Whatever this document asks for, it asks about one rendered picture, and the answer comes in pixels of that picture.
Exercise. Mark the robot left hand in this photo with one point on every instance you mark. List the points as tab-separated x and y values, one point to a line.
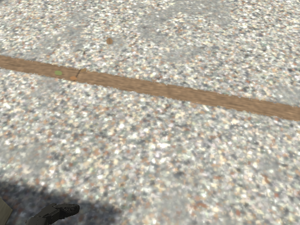
51	213

